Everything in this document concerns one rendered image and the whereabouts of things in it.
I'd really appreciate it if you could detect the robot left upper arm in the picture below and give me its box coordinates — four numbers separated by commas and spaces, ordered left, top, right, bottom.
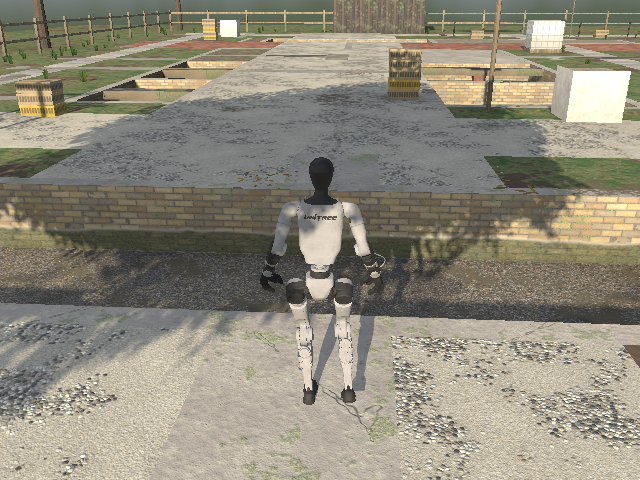
271, 201, 300, 256

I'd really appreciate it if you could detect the humanoid robot head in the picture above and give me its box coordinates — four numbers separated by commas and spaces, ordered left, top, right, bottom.
304, 157, 338, 205

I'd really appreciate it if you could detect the robot right upper arm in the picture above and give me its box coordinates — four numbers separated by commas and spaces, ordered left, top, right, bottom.
342, 201, 371, 257

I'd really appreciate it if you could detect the robot right hand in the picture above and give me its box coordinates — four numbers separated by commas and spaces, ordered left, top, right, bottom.
360, 274, 383, 295

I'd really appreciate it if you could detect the robot left foot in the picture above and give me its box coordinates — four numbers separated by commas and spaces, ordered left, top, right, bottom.
303, 379, 318, 405

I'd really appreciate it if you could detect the robot left forearm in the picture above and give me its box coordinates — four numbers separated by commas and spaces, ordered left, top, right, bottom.
262, 240, 281, 277

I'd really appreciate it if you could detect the robot right forearm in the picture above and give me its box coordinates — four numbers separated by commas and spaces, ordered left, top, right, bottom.
361, 241, 381, 278

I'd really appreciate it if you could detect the robot left hand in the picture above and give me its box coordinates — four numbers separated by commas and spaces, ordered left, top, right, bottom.
260, 273, 283, 293

